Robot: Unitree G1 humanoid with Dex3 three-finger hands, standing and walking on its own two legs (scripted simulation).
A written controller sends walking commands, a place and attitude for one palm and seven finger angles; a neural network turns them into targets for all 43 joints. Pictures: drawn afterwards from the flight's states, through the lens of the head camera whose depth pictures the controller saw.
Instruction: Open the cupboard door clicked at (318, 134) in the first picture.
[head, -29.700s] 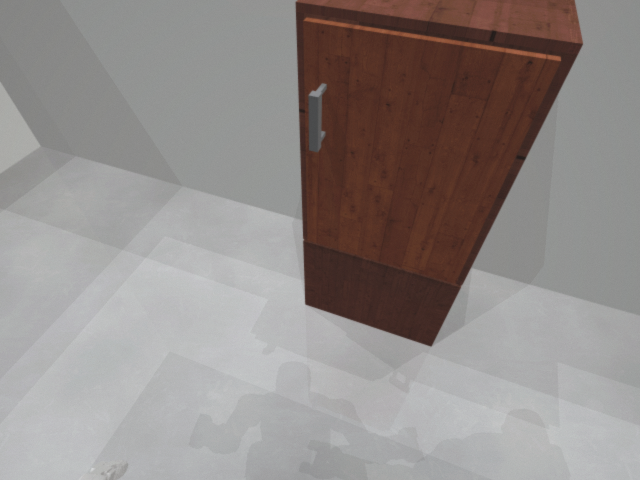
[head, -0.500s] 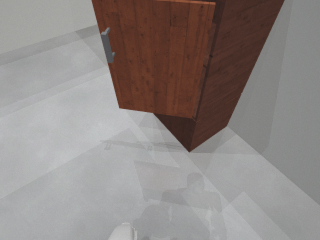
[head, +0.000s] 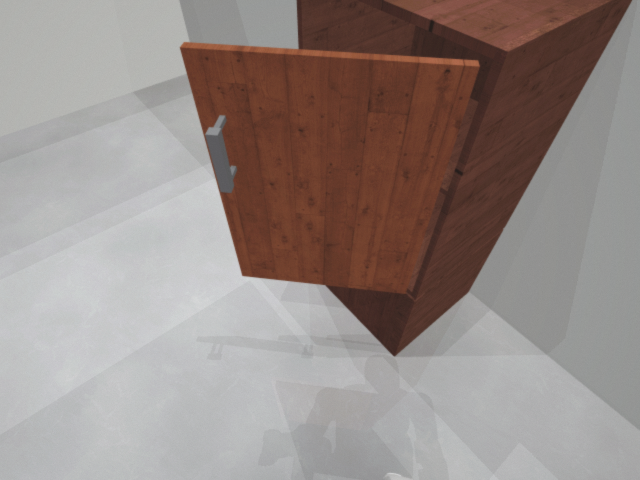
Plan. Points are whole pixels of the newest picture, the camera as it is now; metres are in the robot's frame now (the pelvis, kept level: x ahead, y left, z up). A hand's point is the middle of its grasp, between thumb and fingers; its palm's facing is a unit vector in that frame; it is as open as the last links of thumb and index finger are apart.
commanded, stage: come to a stop and stand still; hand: left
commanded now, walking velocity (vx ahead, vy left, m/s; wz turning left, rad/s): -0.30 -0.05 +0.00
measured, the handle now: (224, 154) +0.60 +0.21 +0.05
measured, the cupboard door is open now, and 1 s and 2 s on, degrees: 44 44 44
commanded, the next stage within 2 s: look again from close up in 1.46 s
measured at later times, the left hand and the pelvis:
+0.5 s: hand out of the picture +0.07 +0.19 -0.18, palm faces +0.04 -0.97 -0.22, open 7.4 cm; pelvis +0.01 +0.01 -0.01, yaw +1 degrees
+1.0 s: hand out of the picture -0.01 +0.24 -0.16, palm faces +0.02 -0.95 -0.32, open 7.4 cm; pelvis -0.07 +0.00 +0.00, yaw +2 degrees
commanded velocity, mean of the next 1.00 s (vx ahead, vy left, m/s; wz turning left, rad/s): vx -0.06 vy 0.01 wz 0.00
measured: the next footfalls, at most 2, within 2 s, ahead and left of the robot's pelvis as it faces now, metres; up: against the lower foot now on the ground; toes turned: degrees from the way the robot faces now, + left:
right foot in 0.04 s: +0.08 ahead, -0.11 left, +0.00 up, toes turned -3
